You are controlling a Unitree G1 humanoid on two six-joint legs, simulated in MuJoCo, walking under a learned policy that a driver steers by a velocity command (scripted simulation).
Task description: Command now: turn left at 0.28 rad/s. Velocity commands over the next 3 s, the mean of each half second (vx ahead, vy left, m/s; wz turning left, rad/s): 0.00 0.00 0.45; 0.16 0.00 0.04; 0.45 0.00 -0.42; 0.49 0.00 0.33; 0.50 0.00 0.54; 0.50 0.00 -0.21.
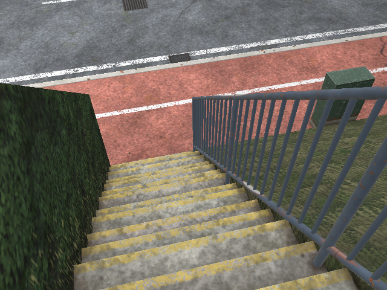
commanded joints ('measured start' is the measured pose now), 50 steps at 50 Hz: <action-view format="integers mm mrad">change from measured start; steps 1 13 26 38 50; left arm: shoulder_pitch -55 -48 111 0 574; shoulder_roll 176 220 123 114 167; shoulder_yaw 87 132 28 -21 -6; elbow -103 -182 -238 -223 100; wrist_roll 10 104 69 121 95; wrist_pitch -24 -121 -56 -28 -139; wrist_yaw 50 146 121 58 42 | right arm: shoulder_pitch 3 112 -41 289 -140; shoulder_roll -128 -59 -70 -128 -228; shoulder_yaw -57 -52 -18 14 -9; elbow -64 -107 -104 49 -100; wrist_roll -17 -89 -84 -89 -90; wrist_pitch -11 34 -35 -79 -48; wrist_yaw -45 -69 -52 -64 -62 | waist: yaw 36 -26 154 -55 213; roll -10 -144 -17 52 -126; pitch -8 -26 -60 3 -87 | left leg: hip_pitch -3 1 -379 -76 -525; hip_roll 35 -39 91 189 97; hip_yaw -114 55 -392 -573 -131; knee -174 611 -137 -87 428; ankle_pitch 141 153 388 -100 36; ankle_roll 78 -115 221 294 169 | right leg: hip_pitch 48 -283 -561 -736 285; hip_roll -79 -277 -3 -55 128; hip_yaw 44 -27 105 114 -134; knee -163 -171 1115 921 248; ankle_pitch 177 202 209 116 100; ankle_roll -135 -162 54 81 -13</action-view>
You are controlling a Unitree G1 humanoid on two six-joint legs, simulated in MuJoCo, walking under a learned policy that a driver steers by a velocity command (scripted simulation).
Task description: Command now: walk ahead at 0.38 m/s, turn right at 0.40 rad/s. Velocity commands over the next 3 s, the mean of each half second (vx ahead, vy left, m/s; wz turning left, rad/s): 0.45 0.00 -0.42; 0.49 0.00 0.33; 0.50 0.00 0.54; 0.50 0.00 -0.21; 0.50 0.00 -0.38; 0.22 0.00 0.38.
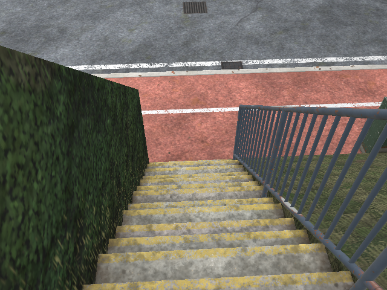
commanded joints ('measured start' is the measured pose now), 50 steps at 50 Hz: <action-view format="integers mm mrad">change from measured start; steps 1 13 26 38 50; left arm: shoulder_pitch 621 48 5 -22 191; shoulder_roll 244 124 -14 44 -72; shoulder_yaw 77 4 41 1 -9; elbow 159 -89 -8 -4 226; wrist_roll -30 -42 -97 -38 -2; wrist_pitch -74 -63 92 52 -60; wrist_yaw -9 -1 -20 -69 22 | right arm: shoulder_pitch -385 -146 -27 108 73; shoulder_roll -129 -96 -121 -119 43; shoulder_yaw -42 -13 -65 -16 -11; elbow -261 -266 -11 48 -6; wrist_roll -32 -23 184 4 -8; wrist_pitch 6 68 18 64 55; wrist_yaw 43 58 -23 30 121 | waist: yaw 331 35 177 40 -16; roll -406 -36 -66 -83 -128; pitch -40 187 98 121 188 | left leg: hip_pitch -631 478 -198 130 -423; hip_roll -156 -79 120 -46 68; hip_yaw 57 93 -207 -375 -110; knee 307 -493 -664 115 79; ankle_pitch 70 669 687 309 1119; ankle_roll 55 -87 166 176 54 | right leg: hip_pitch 857 -388 109 529 93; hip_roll -39 48 -20 -86 -273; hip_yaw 310 282 23 67 113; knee -485 -142 61 -1203 -735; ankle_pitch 232 -390 823 913 454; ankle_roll -235 -265 -39 -87 -220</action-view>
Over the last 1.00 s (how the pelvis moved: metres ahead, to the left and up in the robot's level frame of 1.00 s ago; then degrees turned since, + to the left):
0.03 -0.01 -0.06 14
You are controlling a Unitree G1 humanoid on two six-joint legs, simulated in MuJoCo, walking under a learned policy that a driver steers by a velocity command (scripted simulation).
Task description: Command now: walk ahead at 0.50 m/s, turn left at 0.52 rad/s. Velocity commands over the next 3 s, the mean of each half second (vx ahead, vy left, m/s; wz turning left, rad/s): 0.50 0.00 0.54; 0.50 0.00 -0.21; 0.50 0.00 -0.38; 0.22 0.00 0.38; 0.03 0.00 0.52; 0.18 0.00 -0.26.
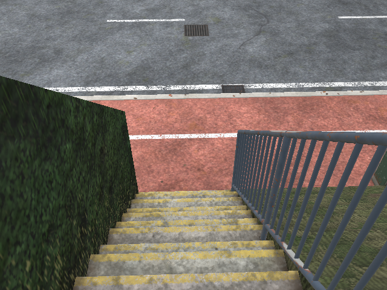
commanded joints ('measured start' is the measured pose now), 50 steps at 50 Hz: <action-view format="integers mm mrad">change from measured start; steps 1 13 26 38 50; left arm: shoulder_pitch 75 291 65 360 196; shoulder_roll -19 16 -30 261 51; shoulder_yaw -42 -43 16 144 -22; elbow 40 105 -44 91 107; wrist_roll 18 -6 -22 -5 -31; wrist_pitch -61 -8 40 6 -74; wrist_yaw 22 53 -41 -11 30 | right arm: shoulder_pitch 99 -356 -14 114 -167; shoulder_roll -4 -48 -30 -232 -46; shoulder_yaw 9 5 -27 -51 17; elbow -33 -93 58 87 -80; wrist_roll -25 -21 -17 -61 -46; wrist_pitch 4 2 -21 35 -20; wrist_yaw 6 -16 -55 -34 -20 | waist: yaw -52 100 108 245 47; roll -93 -90 -11 -240 -34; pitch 171 267 256 116 120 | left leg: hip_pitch -64 207 217 419 118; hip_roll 55 35 164 27 32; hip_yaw -85 65 27 35 -2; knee -193 -756 -870 537 -251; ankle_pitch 265 176 -104 -688 247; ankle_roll -12 -74 179 -106 -104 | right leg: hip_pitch -178 77 -222 436 -323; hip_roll -387 -366 -177 -152 -84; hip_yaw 288 259 191 133 509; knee -135 212 453 -451 140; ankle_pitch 442 427 431 792 249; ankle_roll -84 -28 59 -50 -108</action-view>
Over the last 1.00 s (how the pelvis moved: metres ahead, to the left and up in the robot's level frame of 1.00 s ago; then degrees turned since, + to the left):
0.39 -0.18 -0.36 -2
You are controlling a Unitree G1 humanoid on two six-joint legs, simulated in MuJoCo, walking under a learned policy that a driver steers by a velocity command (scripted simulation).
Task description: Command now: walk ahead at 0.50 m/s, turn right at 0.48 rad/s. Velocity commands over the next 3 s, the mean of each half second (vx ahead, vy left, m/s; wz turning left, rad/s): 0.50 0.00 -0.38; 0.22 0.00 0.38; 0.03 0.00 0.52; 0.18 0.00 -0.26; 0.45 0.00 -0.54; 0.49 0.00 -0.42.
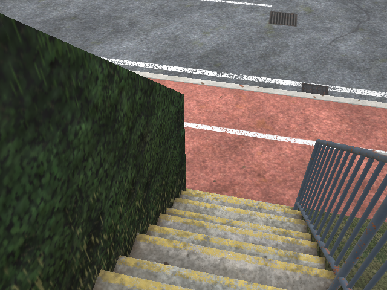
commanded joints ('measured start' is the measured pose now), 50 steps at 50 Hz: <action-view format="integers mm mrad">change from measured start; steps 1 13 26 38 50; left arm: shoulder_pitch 55 44 -264 -153 81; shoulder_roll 111 48 154 4 114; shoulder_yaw -3 27 1 25 57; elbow -62 -242 -339 -213 -176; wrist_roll -15 -83 56 -32 9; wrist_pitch -37 31 82 60 40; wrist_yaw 60 -114 -63 10 111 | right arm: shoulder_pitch -46 682 284 440 1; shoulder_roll -107 -231 -140 40 90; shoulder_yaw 4 -89 -2 -9 -2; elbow -24 115 61 112 -172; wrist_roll -18 -6 9 21 -15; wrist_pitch -14 0 -98 20 55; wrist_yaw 11 -40 -84 0 -92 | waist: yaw -1 -162 -19 -119 63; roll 18 169 7 -119 -135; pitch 120 -180 157 198 85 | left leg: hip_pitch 64 1771 90 119 -172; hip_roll -47 278 -39 -41 10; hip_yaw -14 -75 -112 17 66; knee -327 -558 -345 229 -77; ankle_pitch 337 907 -593 -366 -359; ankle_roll -20 372 201 -9 -30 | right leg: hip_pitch -170 -924 75 -95 250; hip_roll -168 82 -199 -374 -709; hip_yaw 344 222 -34 -34 201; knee -8 1423 -24 -461 -194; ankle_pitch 302 -242 959 891 864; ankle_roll -55 36 158 -73 -137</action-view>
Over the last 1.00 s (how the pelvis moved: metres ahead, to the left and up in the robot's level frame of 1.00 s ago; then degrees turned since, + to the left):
0.53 0.01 -0.45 9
